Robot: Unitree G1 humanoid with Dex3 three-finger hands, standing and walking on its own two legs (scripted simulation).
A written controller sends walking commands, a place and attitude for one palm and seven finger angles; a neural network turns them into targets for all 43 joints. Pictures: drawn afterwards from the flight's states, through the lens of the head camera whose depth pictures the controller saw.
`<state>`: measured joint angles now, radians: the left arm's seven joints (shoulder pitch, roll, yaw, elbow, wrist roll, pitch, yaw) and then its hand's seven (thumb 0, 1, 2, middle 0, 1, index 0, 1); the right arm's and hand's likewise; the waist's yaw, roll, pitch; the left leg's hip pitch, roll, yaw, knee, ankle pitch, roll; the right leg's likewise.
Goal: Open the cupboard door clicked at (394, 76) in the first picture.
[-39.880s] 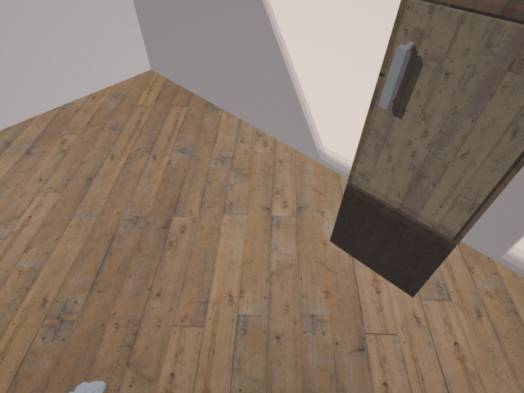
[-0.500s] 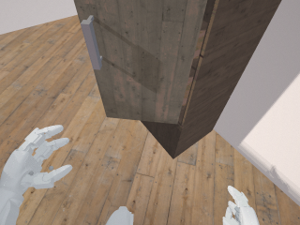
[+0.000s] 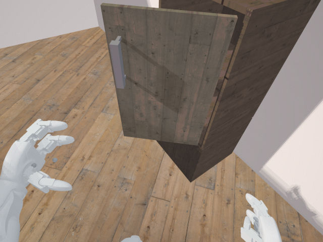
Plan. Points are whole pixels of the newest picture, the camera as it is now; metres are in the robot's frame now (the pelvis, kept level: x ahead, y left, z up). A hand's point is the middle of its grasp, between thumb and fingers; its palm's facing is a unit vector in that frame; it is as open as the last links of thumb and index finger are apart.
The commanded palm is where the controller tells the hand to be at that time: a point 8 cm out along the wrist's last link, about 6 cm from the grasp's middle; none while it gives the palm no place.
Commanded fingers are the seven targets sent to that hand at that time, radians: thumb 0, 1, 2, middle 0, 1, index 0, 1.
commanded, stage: raise the hand with hooked fingers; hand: left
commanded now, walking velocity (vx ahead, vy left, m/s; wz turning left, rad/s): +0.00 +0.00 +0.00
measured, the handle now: (120, 63) +0.60 +0.19 +0.12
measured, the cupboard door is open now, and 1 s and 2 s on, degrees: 48 48 48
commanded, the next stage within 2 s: move the hooked fingers beside the handle in 0.86 s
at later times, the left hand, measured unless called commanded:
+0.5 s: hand (48, 134) +0.29 +0.27 +0.14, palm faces -0.03 -1.00 -0.03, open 14.0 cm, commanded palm +0.26 +0.31 +0.15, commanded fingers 0.00 -0.50 0.30 -0.30 -1.20 -0.30 -1.20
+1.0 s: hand (59, 134) +0.29 +0.25 +0.14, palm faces -0.02 -1.00 -0.01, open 14.0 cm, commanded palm +0.27 +0.29 +0.15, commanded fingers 0.00 -0.50 0.30 -0.30 -1.20 -0.30 -1.20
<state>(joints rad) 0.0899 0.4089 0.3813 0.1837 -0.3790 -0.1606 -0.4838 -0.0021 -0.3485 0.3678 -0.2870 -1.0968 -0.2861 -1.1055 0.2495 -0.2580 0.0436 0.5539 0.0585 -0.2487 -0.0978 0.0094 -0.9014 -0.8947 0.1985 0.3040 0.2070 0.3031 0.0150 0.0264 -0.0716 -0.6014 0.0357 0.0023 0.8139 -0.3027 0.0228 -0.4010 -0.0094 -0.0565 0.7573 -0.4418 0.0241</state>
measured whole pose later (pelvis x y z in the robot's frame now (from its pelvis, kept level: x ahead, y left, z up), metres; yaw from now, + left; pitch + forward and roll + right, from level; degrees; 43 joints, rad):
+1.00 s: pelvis +0.00 -0.02 +0.01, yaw +0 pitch +2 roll -1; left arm -0.11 0.45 0.43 0.38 -0.38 -0.08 -0.54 -0.01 -0.50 0.30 -0.30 -1.20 -0.30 -1.20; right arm 0.26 -0.28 0.05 0.58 0.07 -0.20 -0.12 0.01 -0.90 -0.89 0.20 0.30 0.21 0.30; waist 0.02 0.05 -0.06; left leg -0.47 0.05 0.00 0.68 -0.25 -0.01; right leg -0.29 0.01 -0.06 0.65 -0.40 -0.01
